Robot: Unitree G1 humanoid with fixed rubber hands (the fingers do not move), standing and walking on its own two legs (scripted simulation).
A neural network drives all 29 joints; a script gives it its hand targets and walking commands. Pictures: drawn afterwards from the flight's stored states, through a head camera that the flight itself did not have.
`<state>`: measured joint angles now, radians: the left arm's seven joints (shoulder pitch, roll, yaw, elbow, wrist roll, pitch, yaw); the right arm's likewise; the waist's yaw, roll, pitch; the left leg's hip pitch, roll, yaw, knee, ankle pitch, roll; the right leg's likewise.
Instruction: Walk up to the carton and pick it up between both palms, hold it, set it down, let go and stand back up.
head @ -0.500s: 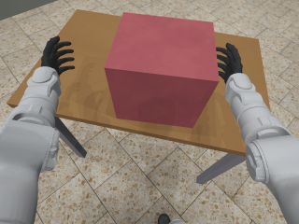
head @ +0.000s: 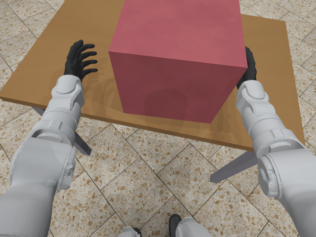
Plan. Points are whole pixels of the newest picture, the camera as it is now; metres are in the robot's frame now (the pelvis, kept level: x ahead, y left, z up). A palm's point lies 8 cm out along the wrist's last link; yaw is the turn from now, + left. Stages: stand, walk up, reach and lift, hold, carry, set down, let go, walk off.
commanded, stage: reach and lift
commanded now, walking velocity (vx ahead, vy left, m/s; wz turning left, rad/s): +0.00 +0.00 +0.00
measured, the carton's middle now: (174, 61) +0.54 -0.05 +0.07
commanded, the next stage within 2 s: none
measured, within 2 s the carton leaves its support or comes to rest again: neither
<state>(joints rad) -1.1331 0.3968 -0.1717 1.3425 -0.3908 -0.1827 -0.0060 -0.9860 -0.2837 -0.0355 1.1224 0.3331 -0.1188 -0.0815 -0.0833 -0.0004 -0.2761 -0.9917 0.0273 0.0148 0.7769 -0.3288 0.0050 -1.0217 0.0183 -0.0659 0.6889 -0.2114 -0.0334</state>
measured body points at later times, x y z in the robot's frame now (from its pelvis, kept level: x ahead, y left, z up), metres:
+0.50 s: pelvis +0.00 +0.00 +0.00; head +0.12 +0.01 +0.43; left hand +0.52 +0.17 +0.09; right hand +0.48 -0.22 +0.08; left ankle -0.01 +0.11 -0.70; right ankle +0.04 -0.10 -0.70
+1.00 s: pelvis +0.00 +0.00 +0.00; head +0.14 +0.00 +0.43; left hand +0.53 +0.15 +0.07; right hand +0.49 -0.20 +0.07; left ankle -0.01 +0.11 -0.70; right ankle +0.04 -0.10 -0.70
